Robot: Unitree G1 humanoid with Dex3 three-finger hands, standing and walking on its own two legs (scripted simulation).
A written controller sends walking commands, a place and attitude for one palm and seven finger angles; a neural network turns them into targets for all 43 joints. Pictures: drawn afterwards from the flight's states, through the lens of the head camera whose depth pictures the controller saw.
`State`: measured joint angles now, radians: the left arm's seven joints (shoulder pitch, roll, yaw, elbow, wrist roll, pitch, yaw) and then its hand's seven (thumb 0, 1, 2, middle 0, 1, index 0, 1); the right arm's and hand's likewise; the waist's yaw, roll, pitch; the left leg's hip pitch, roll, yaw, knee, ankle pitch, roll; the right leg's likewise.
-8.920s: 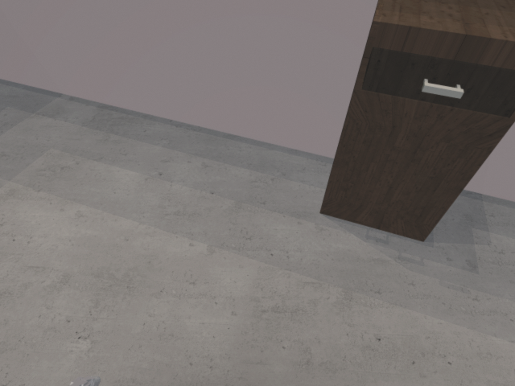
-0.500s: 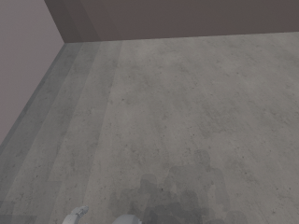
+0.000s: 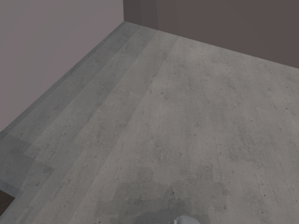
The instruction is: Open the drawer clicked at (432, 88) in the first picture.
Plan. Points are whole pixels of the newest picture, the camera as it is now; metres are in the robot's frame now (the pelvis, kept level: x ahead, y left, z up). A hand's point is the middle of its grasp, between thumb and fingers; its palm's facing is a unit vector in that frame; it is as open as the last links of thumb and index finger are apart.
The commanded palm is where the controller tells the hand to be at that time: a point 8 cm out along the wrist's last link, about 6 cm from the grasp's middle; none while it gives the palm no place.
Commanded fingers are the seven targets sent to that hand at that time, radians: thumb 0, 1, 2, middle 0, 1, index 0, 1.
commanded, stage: turn to face it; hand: left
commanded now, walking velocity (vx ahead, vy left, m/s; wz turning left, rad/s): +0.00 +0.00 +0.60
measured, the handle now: out of the picture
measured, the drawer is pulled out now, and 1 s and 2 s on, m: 0.00 0.00 0.00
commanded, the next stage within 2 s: take the last steps up to it in 1.90 s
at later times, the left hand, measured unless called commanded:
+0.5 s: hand out of the picture +0.03 +0.16 -0.13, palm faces +0.29 -0.91 -0.29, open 7.4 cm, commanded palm none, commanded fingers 0.00 0.90 0.90 -0.20 -0.30 -0.20 -0.30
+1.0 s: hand out of the picture -0.10 +0.22 -0.16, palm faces +0.60 -0.76 -0.25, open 7.4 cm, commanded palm none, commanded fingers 0.00 0.90 0.90 -0.20 -0.30 -0.20 -0.30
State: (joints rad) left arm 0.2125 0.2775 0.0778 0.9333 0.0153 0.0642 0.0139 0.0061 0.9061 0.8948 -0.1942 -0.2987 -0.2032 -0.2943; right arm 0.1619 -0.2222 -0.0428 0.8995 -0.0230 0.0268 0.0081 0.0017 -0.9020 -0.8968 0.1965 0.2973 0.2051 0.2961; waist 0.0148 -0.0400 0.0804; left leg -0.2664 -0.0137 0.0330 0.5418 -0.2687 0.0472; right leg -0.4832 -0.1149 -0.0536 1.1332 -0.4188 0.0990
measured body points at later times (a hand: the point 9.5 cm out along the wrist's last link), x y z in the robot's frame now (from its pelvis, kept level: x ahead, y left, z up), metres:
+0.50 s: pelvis -0.01 -0.06 +0.01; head +0.02 -0.08 +0.45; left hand +0.01 +0.20 -0.11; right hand +0.11 -0.30 -0.15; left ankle -0.07 +0.08 -0.64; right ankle +0.01 -0.16 -0.74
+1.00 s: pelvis -0.03 +0.00 +0.01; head -0.02 +0.04 +0.45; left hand -0.13 +0.26 -0.14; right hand +0.20 -0.16 -0.11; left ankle -0.08 +0.07 -0.74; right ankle +0.05 -0.16 -0.65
